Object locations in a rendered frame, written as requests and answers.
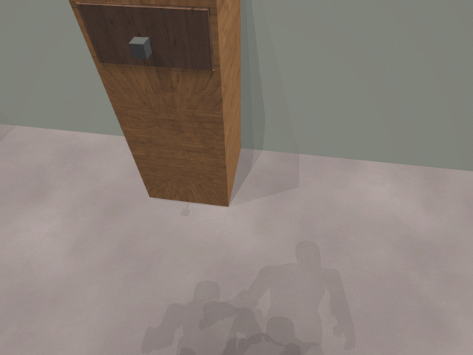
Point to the drawer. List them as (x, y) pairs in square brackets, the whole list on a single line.
[(180, 36)]

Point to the cabinet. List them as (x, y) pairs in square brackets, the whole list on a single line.
[(183, 126)]

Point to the handle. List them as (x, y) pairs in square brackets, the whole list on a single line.
[(140, 47)]

